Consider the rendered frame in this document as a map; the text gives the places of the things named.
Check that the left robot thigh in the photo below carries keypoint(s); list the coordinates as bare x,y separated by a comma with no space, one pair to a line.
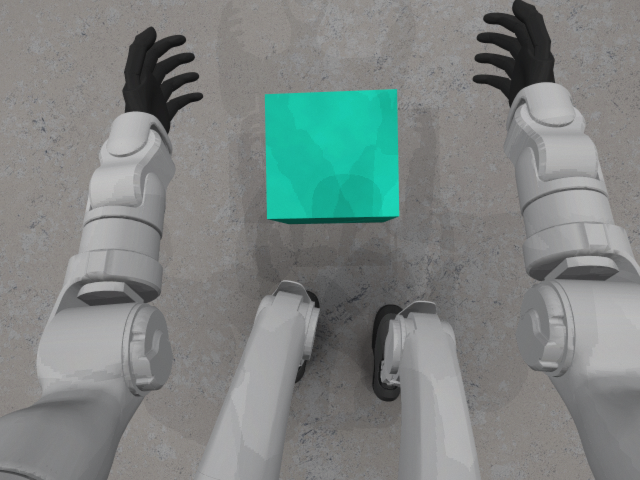
248,438

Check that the right robot hand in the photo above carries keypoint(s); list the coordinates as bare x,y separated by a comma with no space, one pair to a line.
533,62

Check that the left robot forearm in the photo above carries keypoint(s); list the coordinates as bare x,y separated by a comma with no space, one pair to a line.
118,255

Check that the left robot hand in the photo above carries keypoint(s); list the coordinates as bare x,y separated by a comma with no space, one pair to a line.
143,91

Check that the robot right upper arm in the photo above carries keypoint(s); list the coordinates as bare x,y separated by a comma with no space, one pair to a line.
585,336

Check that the right robot thigh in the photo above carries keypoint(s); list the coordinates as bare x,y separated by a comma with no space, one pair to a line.
437,441

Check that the robot thigh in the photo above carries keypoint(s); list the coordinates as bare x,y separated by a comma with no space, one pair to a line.
437,441
248,438

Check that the carton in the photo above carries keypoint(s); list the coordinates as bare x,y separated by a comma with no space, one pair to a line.
332,157

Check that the robot left upper arm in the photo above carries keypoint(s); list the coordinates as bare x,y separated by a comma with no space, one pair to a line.
96,365

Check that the right robot forearm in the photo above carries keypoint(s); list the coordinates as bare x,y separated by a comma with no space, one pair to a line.
563,198

